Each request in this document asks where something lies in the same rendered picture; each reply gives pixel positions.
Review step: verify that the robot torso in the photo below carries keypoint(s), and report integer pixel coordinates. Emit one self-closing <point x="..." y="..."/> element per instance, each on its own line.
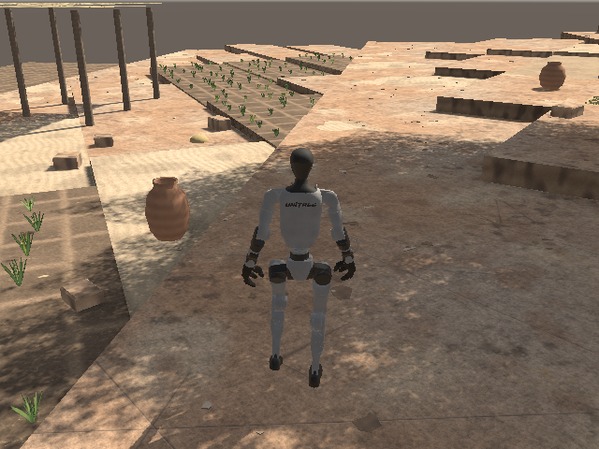
<point x="300" y="217"/>

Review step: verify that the right robot hand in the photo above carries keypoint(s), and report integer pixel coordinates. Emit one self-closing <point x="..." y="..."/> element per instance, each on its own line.
<point x="342" y="266"/>

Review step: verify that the right robot forearm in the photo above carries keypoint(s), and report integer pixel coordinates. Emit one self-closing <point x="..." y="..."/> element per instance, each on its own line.
<point x="345" y="248"/>

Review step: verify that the robot right thigh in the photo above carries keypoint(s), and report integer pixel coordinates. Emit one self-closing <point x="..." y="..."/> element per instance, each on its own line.
<point x="321" y="285"/>

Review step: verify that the left robot forearm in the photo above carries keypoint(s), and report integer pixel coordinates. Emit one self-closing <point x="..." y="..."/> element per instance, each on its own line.
<point x="254" y="251"/>

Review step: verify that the left robot upper arm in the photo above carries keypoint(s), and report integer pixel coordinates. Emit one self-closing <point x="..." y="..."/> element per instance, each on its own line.
<point x="271" y="197"/>

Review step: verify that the left robot hand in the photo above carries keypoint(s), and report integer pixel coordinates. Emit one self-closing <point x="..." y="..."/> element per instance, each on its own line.
<point x="246" y="272"/>

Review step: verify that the right robot upper arm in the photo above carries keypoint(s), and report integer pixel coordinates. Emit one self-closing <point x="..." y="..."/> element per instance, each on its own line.
<point x="335" y="214"/>

